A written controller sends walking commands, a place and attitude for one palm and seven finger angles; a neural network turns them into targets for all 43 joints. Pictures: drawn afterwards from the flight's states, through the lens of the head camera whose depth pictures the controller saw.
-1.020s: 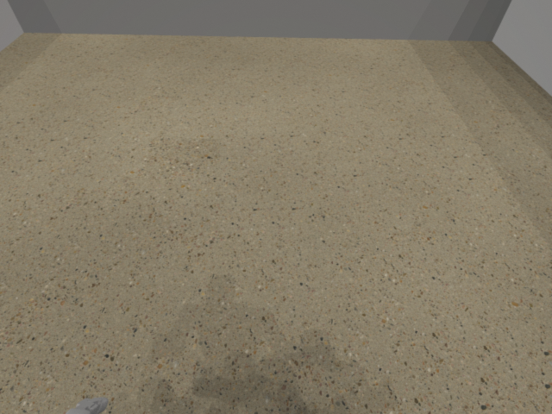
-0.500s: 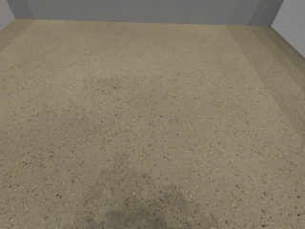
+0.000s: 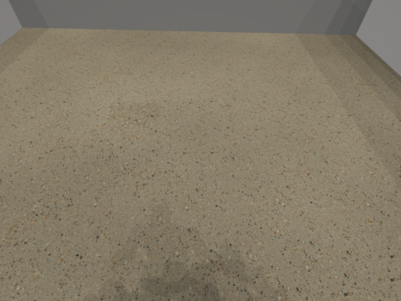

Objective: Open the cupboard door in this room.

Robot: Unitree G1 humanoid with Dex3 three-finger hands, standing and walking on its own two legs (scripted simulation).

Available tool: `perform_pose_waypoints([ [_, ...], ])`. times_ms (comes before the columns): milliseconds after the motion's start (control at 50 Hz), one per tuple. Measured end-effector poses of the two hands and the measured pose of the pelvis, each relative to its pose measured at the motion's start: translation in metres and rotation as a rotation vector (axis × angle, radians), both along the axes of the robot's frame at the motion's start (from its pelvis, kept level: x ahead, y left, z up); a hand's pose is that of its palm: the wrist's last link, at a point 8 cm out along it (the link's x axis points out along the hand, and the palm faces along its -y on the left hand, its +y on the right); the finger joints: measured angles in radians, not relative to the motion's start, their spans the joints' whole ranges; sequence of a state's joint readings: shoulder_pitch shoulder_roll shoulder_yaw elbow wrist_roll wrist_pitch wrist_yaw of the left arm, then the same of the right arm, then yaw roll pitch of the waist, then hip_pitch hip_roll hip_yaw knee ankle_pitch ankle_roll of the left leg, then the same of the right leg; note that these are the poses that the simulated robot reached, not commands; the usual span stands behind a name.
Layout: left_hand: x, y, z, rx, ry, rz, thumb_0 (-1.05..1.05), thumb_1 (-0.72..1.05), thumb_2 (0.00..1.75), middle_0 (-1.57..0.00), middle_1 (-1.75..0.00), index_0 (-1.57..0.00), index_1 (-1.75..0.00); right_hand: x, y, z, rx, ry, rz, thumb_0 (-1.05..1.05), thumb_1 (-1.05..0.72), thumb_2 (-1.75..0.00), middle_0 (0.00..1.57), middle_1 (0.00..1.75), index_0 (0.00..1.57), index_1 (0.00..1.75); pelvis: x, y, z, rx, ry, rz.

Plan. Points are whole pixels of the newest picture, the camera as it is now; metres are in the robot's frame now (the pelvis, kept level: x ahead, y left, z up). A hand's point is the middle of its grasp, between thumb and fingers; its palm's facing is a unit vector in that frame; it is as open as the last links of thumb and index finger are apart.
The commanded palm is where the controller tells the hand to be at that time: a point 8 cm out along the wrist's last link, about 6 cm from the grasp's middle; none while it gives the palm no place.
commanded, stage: turn or walk to find it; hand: left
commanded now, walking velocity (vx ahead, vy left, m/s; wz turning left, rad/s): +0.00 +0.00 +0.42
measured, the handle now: out of the picture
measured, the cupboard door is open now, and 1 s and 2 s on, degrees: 0 0 0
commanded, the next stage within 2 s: none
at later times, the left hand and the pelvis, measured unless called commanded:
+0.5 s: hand out of the picture +0.03 +0.21 -0.17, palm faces +0.17 -0.95 -0.26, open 7.4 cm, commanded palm none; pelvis -0.03 -0.01 -0.01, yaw +11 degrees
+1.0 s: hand out of the picture -0.13 +0.19 -0.20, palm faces +0.45 -0.86 -0.24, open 7.4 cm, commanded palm none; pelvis -0.05 -0.01 -0.02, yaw +26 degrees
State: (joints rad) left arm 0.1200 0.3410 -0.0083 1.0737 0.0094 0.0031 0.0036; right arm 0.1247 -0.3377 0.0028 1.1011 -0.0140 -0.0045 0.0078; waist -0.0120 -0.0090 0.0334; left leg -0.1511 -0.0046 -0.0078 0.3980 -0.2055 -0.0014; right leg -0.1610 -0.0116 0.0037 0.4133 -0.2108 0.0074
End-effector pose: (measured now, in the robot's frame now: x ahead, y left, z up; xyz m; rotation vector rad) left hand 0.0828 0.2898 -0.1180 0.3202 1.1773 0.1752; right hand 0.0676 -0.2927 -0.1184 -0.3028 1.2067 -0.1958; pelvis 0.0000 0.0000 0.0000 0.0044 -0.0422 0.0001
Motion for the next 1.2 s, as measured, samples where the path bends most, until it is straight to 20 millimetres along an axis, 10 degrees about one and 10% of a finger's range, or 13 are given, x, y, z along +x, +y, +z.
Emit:
perform_pose_waypoints([
  [380, -0.064, -0.023, -0.034, -0.094, 0.069, 0.164, 0.01, 0.91, 0.90, -0.20, -0.30, -0.20, -0.30, -0.028, 0.070, -0.026, 0.113, 0.106, 0.065, 0.00, -0.91, -0.89, 0.20, 0.30, 0.20, 0.29, -0.017, 0.007, -0.013, -0.012, 0.049, 0.127],
  [560, -0.079, -0.047, -0.015, -0.053, -0.025, 0.247, 0.01, 0.91, 0.90, -0.20, -0.30, -0.20, -0.30, -0.027, 0.040, -0.038, 0.133, 0.124, 0.112, 0.00, -0.91, -0.89, 0.20, 0.30, 0.20, 0.30, -0.029, -0.023, -0.014, -0.005, 0.063, 0.216],
  [780, -0.144, -0.076, -0.007, -0.054, 0.004, 0.375, 0.00, 0.91, 0.90, -0.20, -0.30, -0.20, -0.30, 0.019, 0.012, -0.025, 0.088, 0.083, 0.222, 0.01, -0.91, -0.90, 0.19, 0.30, 0.19, 0.29, -0.036, -0.037, -0.005, 0.028, 0.029, 0.342],
  [1040, -0.248, -0.059, -0.047, -0.129, 0.159, 0.583, 0.00, 0.91, 0.90, -0.20, -0.30, -0.20, -0.30, 0.079, 0.104, -0.013, 0.070, -0.039, 0.472, 0.00, -0.91, -0.90, 0.19, 0.30, 0.19, 0.29, -0.056, -0.005, -0.019, 0.004, 0.040, 0.451],
  [1200, -0.241, -0.046, -0.028, -0.108, 0.076, 0.632, 0.01, 0.91, 0.90, -0.20, -0.30, -0.20, -0.30, 0.069, 0.127, -0.008, 0.112, -0.026, 0.524, 0.00, -0.91, -0.89, 0.20, 0.30, 0.20, 0.29, -0.060, -0.005, -0.007, -0.018, 0.024, 0.511],
])
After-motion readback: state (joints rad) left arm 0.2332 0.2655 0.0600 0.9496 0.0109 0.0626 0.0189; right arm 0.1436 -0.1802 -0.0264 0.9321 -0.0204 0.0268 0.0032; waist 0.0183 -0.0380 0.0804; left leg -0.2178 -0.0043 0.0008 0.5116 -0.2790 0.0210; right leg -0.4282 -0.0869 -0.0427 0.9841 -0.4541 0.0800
